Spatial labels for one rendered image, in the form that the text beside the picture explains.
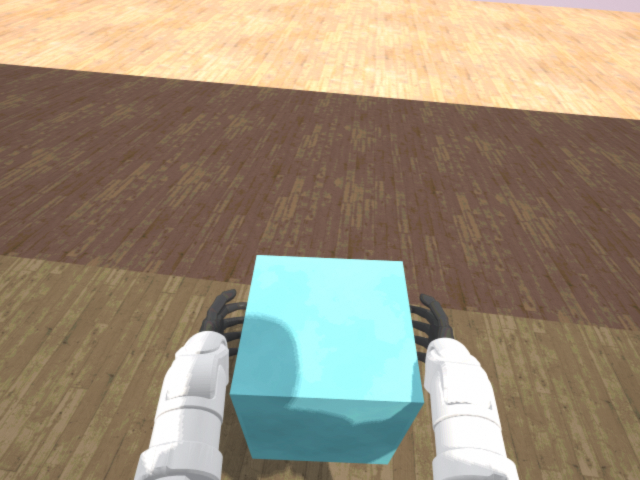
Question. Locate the left robot hand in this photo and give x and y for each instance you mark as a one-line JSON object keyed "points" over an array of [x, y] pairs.
{"points": [[214, 320]]}

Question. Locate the right robot forearm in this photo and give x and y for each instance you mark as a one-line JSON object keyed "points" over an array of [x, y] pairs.
{"points": [[468, 437]]}

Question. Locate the left robot forearm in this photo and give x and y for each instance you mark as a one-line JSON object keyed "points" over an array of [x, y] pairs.
{"points": [[185, 440]]}

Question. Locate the carton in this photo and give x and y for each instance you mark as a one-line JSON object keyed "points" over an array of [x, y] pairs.
{"points": [[327, 368]]}

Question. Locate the right robot hand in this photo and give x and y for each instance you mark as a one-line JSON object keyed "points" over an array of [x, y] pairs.
{"points": [[439, 325]]}

